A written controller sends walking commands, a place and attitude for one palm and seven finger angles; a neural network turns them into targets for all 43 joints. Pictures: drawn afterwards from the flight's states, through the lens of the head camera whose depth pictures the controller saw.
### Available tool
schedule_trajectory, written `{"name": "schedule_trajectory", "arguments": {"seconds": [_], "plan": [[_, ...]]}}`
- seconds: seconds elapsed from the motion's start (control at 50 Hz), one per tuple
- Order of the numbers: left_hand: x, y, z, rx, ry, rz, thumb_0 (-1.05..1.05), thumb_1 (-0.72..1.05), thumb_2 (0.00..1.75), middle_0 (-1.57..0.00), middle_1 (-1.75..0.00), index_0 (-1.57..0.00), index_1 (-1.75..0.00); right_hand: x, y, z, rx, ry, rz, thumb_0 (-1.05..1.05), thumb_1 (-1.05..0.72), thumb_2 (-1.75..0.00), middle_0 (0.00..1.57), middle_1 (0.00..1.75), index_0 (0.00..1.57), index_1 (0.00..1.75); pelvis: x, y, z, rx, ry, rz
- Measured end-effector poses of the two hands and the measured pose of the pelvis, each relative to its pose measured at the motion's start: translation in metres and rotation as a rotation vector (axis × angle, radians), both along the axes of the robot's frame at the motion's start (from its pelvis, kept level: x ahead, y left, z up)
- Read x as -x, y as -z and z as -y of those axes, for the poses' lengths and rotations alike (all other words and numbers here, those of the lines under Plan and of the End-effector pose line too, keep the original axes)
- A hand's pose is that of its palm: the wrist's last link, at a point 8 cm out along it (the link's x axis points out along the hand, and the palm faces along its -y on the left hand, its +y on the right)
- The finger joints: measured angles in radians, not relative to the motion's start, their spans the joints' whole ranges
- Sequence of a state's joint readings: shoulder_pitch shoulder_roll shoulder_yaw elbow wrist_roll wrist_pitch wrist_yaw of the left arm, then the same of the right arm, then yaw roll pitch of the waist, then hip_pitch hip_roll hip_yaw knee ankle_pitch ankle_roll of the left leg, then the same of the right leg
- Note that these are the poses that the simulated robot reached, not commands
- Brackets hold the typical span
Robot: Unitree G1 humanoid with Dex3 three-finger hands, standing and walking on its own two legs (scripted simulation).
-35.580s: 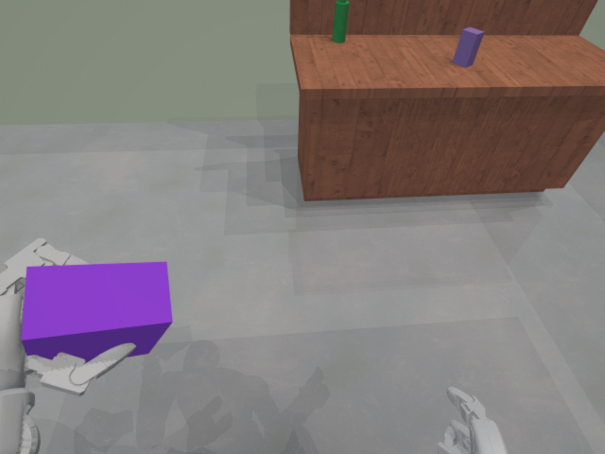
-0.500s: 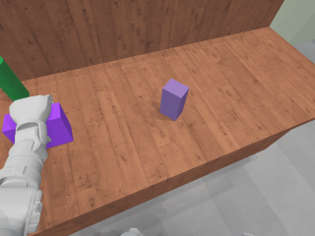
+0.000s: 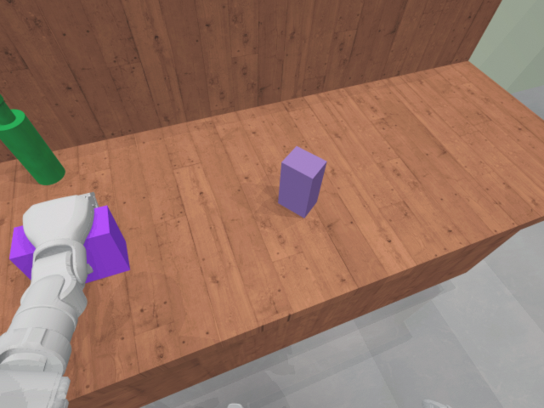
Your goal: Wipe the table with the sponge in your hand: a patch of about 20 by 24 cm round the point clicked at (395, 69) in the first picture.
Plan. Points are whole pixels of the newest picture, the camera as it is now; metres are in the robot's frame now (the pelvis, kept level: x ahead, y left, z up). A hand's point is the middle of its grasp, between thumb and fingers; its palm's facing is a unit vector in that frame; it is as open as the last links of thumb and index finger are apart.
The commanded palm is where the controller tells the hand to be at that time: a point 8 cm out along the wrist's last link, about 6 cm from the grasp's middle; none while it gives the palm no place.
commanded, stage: wipe back along the first lane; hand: left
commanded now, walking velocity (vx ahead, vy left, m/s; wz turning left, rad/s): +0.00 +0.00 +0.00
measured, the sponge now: (80, 256) +0.34 +0.35 -0.05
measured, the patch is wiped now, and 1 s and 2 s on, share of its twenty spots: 1.00 1.00 1.00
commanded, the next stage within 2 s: none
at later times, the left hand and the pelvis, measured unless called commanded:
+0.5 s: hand (77, 270) +0.30 +0.32 -0.01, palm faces -0.07 -0.01 -1.00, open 10.0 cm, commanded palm +0.26 +0.29 +0.02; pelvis +0.00 +0.00 +0.00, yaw +1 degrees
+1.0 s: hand (81, 300) +0.26 +0.30 -0.01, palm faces -0.06 -0.02 -1.00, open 10.0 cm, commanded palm +0.21 +0.27 +0.02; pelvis +0.00 -0.01 +0.01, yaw +1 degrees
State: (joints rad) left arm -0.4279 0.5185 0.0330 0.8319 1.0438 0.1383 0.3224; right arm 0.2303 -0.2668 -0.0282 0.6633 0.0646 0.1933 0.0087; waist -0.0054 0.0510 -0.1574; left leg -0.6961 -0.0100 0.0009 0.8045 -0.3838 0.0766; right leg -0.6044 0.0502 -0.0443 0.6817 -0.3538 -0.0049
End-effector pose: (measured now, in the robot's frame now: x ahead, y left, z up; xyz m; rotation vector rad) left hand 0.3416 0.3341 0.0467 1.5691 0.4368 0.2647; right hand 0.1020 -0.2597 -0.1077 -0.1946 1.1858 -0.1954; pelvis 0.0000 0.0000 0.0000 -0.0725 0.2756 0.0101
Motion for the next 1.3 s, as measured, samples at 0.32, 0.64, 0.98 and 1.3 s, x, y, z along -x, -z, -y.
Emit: {"name": "schedule_trajectory", "arguments": {"seconds": [0.32,0.64,0.98,1.3], "plan": [[0.036,0.0,0.015,0.007,-0.011,0.032,-0.01,-0.49,1.07,-0.72,-1.36,-0.72,-1.38,-0.04,-0.008,-0.015,-0.034,-0.055,0.121,0.0,-0.91,-0.9,0.2,0.3,0.2,0.3,-0.001,-0.002,0.0,-0.007,-0.011,0.04],[0.067,0.002,0.03,0.015,-0.019,0.049,-0.01,-0.48,1.07,-0.71,-1.37,-0.71,-1.39,-0.068,-0.015,-0.025,-0.061,-0.104,0.208,0.01,-0.91,-0.9,0.2,0.3,0.2,0.3,-0.003,-0.004,0.002,-0.014,-0.018,0.072],[0.096,0.001,0.044,0.025,-0.022,0.047,0.0,-0.47,1.07,-0.7,-1.37,-0.71,-1.39,-0.078,-0.02,-0.022,-0.072,-0.115,0.258,0.01,-0.91,-0.9,0.2,0.3,0.2,0.3,-0.004,-0.006,0.009,-0.024,-0.014,0.098],[0.128,0.002,0.058,0.034,-0.021,0.05,0.0,-0.47,1.07,-0.7,-1.37,-0.7,-1.39,-0.092,-0.027,-0.021,-0.079,-0.13,0.313,0.01,-0.91,-0.9,0.2,0.3,0.2,0.3,-0.003,-0.008,0.014,-0.032,-0.008,0.12]]}}
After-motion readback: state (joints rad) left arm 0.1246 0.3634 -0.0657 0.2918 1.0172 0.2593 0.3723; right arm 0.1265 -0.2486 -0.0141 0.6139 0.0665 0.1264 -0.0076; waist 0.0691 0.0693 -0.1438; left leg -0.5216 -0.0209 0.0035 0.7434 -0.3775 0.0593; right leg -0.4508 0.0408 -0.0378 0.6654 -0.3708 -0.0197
